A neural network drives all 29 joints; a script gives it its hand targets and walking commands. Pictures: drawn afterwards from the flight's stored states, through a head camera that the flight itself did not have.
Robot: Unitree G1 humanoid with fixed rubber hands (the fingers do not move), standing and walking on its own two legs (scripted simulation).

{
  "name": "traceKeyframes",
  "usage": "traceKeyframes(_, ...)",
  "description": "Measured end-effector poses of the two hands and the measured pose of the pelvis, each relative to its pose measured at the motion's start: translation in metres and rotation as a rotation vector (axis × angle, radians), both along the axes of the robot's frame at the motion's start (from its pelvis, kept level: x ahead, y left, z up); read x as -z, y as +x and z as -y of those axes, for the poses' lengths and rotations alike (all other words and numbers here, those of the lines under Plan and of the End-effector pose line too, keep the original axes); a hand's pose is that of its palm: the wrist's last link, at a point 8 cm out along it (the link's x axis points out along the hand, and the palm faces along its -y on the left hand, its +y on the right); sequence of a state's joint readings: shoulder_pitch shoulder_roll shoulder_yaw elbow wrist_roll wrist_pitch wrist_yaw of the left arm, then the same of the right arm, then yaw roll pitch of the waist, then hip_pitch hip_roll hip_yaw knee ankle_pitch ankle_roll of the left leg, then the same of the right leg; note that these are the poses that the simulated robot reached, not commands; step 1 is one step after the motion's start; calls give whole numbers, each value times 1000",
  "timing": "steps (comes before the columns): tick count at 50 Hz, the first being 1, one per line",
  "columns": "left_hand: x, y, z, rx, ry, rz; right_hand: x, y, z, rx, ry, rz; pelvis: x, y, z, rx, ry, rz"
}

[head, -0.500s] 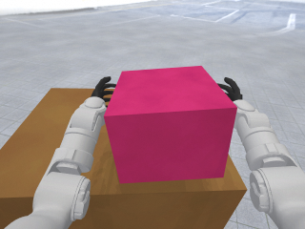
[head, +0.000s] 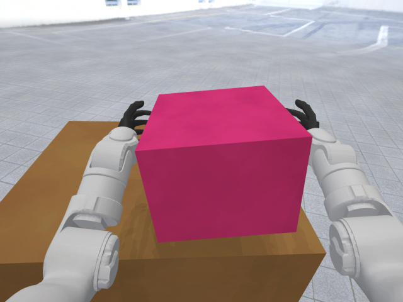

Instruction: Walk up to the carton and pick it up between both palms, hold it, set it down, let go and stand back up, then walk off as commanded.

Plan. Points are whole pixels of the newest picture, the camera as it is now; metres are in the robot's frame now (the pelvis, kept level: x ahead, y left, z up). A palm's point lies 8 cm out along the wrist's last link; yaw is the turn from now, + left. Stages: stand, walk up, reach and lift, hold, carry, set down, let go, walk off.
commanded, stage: hold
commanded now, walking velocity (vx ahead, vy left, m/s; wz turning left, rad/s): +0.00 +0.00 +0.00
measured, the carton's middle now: (217, 153) +0.41 -0.02 +0.17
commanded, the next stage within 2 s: none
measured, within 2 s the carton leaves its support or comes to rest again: neither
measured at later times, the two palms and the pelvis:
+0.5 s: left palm (123, 133) +0.37 +0.17 +0.23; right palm (309, 130) +0.37 -0.19 +0.25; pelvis +0.00 +0.00 +0.00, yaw +0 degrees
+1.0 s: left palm (123, 134) +0.37 +0.17 +0.23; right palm (308, 130) +0.38 -0.19 +0.25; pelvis +0.00 +0.00 +0.00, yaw +0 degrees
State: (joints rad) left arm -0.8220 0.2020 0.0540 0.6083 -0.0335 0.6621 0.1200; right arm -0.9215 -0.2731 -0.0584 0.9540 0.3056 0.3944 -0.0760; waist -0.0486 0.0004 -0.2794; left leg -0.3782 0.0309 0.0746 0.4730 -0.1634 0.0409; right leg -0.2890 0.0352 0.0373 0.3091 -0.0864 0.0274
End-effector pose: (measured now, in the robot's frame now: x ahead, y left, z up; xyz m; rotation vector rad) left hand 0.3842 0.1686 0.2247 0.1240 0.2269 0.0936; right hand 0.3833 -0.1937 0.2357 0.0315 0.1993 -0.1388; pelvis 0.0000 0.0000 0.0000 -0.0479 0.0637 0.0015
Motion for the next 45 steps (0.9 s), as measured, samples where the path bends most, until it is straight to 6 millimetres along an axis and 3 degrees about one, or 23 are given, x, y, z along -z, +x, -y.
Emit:
traceKeyframes(27,-10,-12,-4,-6,-27,1,-19,-10,-5,0,-14,1,0,-5,0,0,0,6)
traceKeyframes(45,-5,-9,-5,-5,-31,-10,-16,-7,-5,-1,-16,-11,0,-4,0,0,0,6)
